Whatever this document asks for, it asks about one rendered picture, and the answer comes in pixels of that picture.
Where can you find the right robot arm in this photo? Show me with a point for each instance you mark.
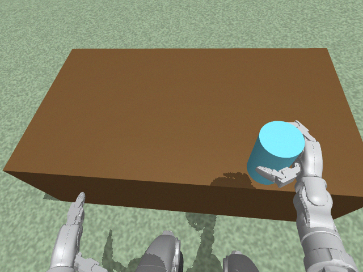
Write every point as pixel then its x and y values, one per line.
pixel 321 242

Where can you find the can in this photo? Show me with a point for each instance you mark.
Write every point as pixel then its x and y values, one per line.
pixel 278 145

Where can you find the right robot hand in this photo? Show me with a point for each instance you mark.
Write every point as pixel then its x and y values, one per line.
pixel 308 163

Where can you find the left robot hand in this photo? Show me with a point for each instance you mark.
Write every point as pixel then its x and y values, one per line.
pixel 66 248

